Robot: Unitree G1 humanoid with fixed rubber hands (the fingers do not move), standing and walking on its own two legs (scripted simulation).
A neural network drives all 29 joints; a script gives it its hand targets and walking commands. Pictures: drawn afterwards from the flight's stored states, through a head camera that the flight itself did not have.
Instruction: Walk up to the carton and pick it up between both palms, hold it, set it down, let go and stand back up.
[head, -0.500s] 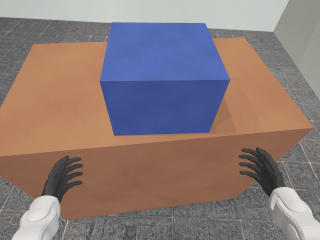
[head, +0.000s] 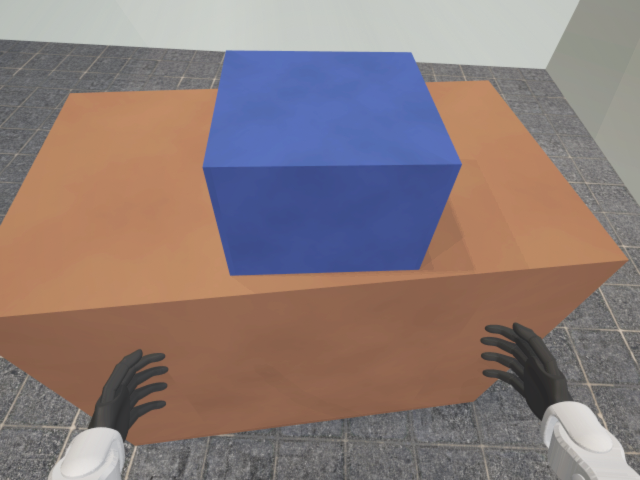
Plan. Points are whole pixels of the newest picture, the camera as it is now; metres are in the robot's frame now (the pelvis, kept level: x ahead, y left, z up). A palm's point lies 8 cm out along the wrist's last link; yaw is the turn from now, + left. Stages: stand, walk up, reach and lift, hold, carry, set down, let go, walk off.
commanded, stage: set down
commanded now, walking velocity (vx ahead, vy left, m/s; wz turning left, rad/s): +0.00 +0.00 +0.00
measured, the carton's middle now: (323, 160) +0.55 -0.02 +0.08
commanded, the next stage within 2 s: let go in 0.30 s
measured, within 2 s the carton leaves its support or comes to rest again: neither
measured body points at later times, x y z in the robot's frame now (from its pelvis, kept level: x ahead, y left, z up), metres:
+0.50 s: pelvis +0.01 +0.00 +0.00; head +0.03 +0.01 +0.45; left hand +0.20 +0.25 -0.06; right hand +0.18 -0.27 -0.04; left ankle +0.01 +0.12 -0.75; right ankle +0.00 -0.10 -0.75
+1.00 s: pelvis +0.03 -0.01 +0.00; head +0.03 +0.01 +0.45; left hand +0.20 +0.26 -0.09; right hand +0.18 -0.29 -0.07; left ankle +0.01 +0.12 -0.75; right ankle +0.00 -0.10 -0.75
